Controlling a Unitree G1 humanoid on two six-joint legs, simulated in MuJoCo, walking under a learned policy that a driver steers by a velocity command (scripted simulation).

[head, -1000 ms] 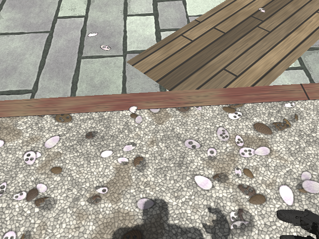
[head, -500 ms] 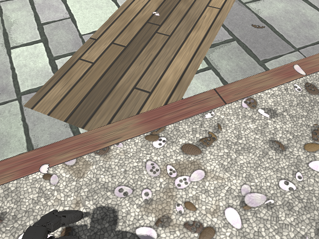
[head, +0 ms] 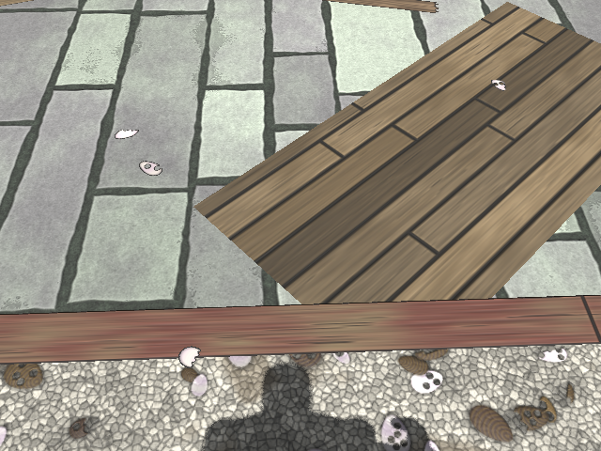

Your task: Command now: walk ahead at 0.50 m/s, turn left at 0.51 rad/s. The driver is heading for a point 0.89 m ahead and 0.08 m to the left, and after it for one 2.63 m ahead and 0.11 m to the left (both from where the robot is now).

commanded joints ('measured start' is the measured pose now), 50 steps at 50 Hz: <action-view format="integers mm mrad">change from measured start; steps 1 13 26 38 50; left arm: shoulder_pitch -27 -119 -116 -6 26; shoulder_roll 213 59 165 58 142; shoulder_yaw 52 -75 -60 -49 -19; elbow -52 -114 -81 20 52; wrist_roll -11 88 31 78 65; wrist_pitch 16 -29 -54 -75 -73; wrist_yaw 17 -18 -29 -35 -87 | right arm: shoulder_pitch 23 137 327 101 112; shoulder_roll -123 -98 -114 -8 -142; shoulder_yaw -45 -5 -30 22 -29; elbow -87 17 102 53 11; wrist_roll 4 -89 -111 -104 -62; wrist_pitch -10 -118 -93 -51 -69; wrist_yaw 9 1 27 -3 -38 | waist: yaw -88 -48 -11 -47 -167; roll -130 -11 -47 -58 -63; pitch -36 -20 -204 -31 -64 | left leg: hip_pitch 117 214 430 -67 527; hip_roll -92 51 -21 43 -62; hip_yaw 91 -347 -249 -65 16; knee -2 -453 20 214 -47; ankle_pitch -146 -135 433 -45 15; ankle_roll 62 251 46 -61 47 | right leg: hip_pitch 18 -711 -107 -244 -391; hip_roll -288 -126 -65 -216 -133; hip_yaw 43 333 268 356 324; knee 216 806 317 -133 323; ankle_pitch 1135 198 555 503 762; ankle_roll -118 6 -202 -306 -169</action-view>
